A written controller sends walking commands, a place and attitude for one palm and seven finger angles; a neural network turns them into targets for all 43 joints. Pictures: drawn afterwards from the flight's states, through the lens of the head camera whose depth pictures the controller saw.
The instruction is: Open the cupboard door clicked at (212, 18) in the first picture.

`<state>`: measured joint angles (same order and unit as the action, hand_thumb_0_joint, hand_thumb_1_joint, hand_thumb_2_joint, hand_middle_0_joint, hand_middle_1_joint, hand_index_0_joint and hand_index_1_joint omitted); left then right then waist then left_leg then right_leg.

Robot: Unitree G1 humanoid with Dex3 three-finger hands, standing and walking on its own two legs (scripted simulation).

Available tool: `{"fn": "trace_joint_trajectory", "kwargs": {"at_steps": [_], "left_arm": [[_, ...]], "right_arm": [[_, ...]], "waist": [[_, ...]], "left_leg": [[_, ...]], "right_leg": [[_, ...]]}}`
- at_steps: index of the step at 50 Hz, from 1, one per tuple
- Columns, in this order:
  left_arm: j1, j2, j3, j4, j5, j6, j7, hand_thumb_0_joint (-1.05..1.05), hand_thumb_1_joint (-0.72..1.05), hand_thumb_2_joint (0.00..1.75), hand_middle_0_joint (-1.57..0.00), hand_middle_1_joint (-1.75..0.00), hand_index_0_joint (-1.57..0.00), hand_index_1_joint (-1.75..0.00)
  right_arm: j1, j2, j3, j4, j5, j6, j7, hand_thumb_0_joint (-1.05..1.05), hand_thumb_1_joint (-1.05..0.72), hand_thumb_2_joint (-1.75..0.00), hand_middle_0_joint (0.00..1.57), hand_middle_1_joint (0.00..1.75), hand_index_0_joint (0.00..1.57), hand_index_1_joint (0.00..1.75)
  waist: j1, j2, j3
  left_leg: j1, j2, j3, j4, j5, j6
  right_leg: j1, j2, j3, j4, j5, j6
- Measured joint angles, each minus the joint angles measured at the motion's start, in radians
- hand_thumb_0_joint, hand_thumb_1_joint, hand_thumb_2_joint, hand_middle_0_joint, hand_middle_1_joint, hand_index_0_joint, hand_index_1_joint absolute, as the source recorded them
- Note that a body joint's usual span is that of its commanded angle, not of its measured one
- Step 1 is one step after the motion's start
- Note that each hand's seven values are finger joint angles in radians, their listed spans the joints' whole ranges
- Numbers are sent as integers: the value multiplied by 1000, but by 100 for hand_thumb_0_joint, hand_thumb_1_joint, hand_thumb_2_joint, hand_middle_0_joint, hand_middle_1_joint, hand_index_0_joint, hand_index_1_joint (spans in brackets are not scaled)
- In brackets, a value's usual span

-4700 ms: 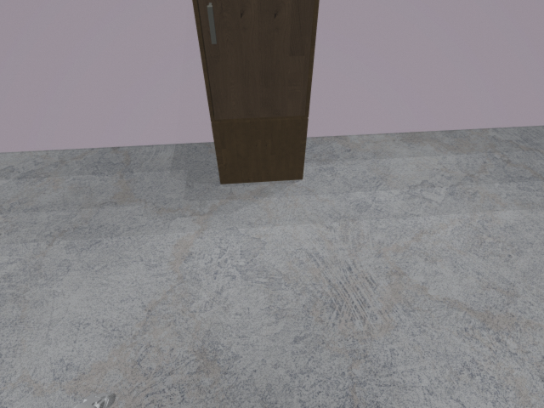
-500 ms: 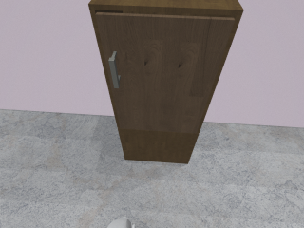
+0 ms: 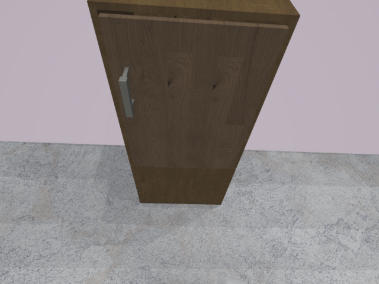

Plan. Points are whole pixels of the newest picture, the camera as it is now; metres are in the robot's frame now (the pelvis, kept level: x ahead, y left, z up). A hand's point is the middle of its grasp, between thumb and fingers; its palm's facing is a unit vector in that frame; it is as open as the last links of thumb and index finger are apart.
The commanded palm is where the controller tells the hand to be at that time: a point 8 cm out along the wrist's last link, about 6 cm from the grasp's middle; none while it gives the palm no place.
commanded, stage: come to a stop and stand still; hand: left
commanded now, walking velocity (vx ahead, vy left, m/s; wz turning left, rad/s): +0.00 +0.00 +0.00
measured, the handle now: (128, 93) +0.55 +0.20 +0.06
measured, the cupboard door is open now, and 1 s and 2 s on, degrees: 0 0 0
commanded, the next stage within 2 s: look again from close up in 1.00 s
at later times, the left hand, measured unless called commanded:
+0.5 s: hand out of the picture +0.00 +0.11 -0.18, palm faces +0.06 -0.98 -0.21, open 7.2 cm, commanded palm none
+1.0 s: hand out of the picture -0.07 +0.10 -0.17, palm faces +0.05 -0.99 -0.16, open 7.4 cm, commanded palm none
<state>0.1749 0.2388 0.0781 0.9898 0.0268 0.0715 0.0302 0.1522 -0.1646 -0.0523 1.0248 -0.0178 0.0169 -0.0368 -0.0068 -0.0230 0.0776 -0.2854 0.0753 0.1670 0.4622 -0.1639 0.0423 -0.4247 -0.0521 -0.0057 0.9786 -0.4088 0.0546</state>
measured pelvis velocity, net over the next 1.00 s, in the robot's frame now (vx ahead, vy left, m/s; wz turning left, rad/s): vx -0.04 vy -0.06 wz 0.00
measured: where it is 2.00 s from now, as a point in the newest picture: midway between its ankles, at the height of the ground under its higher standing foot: outside the picture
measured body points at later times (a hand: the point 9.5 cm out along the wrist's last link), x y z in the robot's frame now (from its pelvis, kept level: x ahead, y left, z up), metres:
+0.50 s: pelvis -0.03 -0.07 +0.00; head -0.02 -0.07 +0.45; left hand +0.00 +0.16 -0.16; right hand -0.04 -0.28 -0.17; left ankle -0.05 +0.07 -0.74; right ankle -0.02 -0.16 -0.74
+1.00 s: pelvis -0.04 -0.06 +0.00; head -0.03 -0.06 +0.45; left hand -0.07 +0.15 -0.16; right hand -0.07 -0.26 -0.16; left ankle -0.05 +0.07 -0.74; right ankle -0.02 -0.16 -0.74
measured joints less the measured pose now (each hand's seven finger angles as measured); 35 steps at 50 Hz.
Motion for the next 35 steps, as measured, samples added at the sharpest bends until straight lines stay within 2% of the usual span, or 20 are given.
{"fn": "trace_joint_trajectory", "kwargs": {"at_steps": [3,6,7,10,15,17,20,21,26,35], "left_arm": [[-11,-10,-10,-9,-1,-7,-4,0,91,90,-20,-30,-19,-30],[-1,-24,-24,-14,-3,-27,-7,0,91,90,-20,-30,-19,-30],[2,-36,-28,-6,0,-36,-4,0,91,90,-20,-30,-19,-30],[26,-76,-54,9,2,-39,-7,0,91,90,-20,-30,-20,-30],[55,-92,-55,37,-4,-43,0,0,93,89,-20,-30,-20,-30],[56,-91,-55,46,-6,-47,-2,0,93,89,-20,-30,-20,-30],[56,-94,-56,58,-13,-57,-1,0,93,89,-20,-30,-20,-30],[52,-93,-56,67,-17,-59,0,0,93,89,-20,-30,-20,-30],[60,-77,-54,105,-24,-58,1,0,94,89,-20,-30,-20,-30],[110,-107,-71,152,-19,-55,-7,0,92,90,-20,-30,-20,-30]], "right_arm": [[29,-18,-8,4,-5,6,9,0,-92,-90,20,30,21,30],[65,-28,-13,13,0,14,19,0,-91,-90,20,30,20,30],[72,-34,-15,19,4,19,22,0,-91,-90,20,30,20,30],[101,-45,-15,32,8,44,29,1,-91,-90,20,30,20,30],[132,-22,0,53,7,40,32,1,-91,-90,20,30,20,30],[142,-10,5,61,8,32,28,1,-91,-90,20,30,20,30],[151,1,16,77,10,18,20,1,-91,-90,20,30,20,30],[149,7,19,88,11,11,16,1,-91,-90,20,30,20,30],[130,41,39,118,10,-6,7,1,-91,-90,20,30,20,30],[116,27,43,118,9,-6,3,1,-92,-90,20,30,20,30]], "waist": [[-18,23,-8],[-25,35,-26],[-25,50,-26],[-30,85,-43],[-25,75,-63],[-25,74,-62],[-20,80,-60],[-20,76,-56],[8,24,-42],[14,33,-51]], "left_leg": [[-16,8,-6,14,5,-15],[-46,8,-5,55,-2,-39],[-58,14,-13,82,-21,-48],[-83,-5,-78,175,-212,-54],[-67,-21,-128,289,-219,-55],[-31,-19,-133,257,-215,-61],[60,-15,-140,96,-134,-63],[78,-12,-145,56,-147,-71],[119,-22,-129,-2,-108,-79],[151,-28,-120,-56,-72,-72]], "right_leg": [[75,-7,-18,-161,-18,-11],[182,-11,-32,-392,80,-24],[192,-3,-36,-416,100,-31],[199,11,-46,-428,104,-55],[210,31,-45,-490,143,-81],[206,43,-57,-494,148,-88],[189,65,-80,-474,139,-92],[184,67,-88,-464,134,-92],[217,60,-74,-510,167,-90],[245,57,-65,-562,204,-86]]}}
